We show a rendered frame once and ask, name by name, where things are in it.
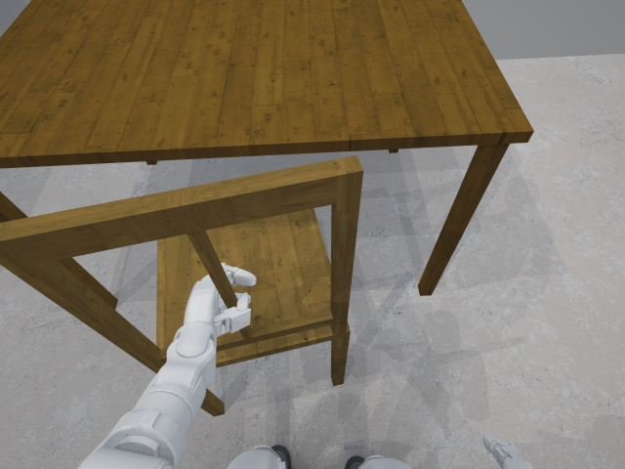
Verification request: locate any chair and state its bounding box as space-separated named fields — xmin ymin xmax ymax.
xmin=0 ymin=155 xmax=363 ymax=416

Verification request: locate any table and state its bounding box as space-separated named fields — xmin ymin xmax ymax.
xmin=0 ymin=0 xmax=534 ymax=310

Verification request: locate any right robot hand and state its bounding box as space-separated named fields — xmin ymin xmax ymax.
xmin=483 ymin=434 xmax=533 ymax=469

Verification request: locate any left robot upper arm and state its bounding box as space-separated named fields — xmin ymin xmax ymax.
xmin=82 ymin=447 xmax=175 ymax=469

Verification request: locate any robot left thigh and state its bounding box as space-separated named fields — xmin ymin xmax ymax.
xmin=227 ymin=449 xmax=286 ymax=469

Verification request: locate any robot left forearm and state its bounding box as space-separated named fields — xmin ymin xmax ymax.
xmin=77 ymin=322 xmax=217 ymax=469

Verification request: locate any left robot foot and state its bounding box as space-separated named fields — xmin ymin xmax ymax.
xmin=271 ymin=445 xmax=291 ymax=469

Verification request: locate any left robot hand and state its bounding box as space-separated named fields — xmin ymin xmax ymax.
xmin=184 ymin=263 xmax=256 ymax=337

